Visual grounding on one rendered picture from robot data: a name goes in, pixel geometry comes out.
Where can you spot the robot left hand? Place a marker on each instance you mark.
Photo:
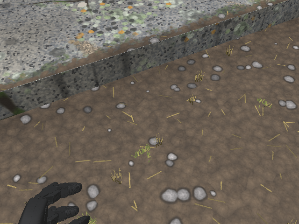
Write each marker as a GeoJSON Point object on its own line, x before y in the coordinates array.
{"type": "Point", "coordinates": [37, 211]}

